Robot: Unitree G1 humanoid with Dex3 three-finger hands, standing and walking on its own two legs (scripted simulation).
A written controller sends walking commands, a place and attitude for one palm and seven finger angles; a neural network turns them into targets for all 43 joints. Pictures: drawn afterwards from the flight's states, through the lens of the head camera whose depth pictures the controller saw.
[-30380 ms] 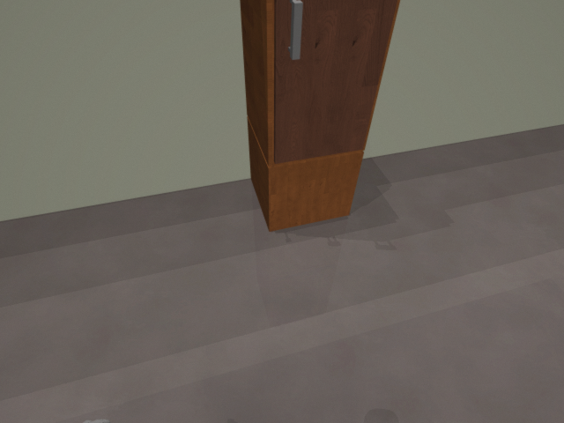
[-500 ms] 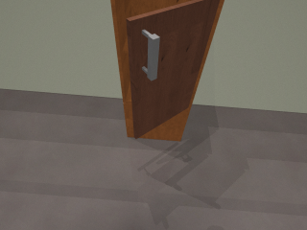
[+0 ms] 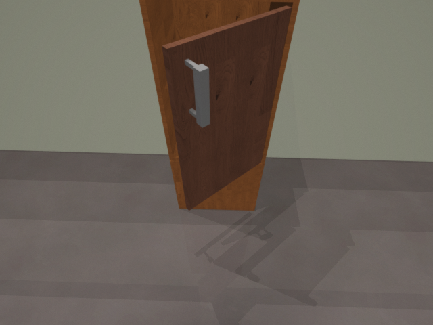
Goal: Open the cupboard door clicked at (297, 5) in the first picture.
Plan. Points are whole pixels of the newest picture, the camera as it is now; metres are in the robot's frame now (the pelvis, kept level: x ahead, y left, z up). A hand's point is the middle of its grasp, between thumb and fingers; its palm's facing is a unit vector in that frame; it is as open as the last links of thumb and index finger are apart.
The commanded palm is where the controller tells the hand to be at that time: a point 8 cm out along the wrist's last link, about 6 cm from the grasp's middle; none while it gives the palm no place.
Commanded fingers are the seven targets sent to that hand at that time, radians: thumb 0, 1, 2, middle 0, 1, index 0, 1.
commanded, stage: let the arm hang, fingers relaxed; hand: left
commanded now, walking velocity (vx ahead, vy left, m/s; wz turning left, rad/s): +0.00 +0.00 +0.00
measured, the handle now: (196, 93) +0.56 +0.07 +0.14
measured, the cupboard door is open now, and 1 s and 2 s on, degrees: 41 41 41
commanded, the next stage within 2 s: look to check the result in 0.14 s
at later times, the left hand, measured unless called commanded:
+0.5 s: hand out of the picture +0.02 +0.16 -0.17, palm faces +0.03 -0.98 -0.20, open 7.4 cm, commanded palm none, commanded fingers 0.00 0.90 0.90 -0.20 -0.30 -0.20 -0.30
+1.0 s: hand out of the picture +0.05 +0.17 -0.17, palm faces +0.01 -0.97 -0.23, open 7.4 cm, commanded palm none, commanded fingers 0.00 0.90 0.90 -0.20 -0.30 -0.20 -0.30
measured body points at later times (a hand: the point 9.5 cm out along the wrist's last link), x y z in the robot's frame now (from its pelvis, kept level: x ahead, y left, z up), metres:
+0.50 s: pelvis +0.02 -0.01 +0.00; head +0.04 -0.02 +0.45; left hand +0.02 +0.22 -0.15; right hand +0.03 -0.24 -0.16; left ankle +0.05 +0.10 -0.74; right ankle +0.00 -0.11 -0.74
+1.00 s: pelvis +0.03 -0.02 +0.00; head +0.05 -0.03 +0.45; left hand +0.05 +0.22 -0.15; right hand +0.06 -0.26 -0.16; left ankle +0.05 +0.10 -0.74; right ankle +0.00 -0.11 -0.74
